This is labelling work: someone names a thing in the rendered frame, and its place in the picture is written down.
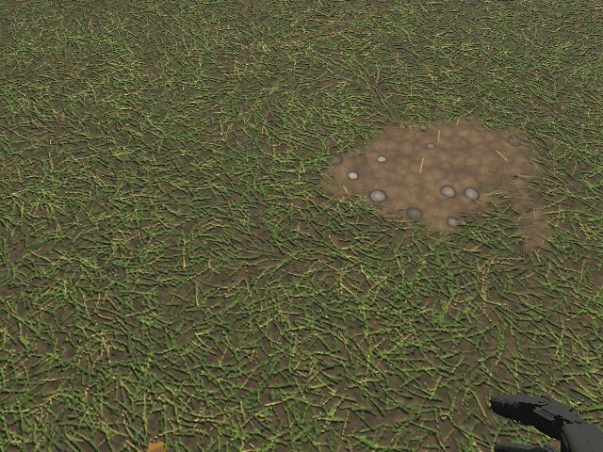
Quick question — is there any robot right hand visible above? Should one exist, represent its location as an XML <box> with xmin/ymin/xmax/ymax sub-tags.
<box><xmin>490</xmin><ymin>395</ymin><xmax>603</xmax><ymax>452</ymax></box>

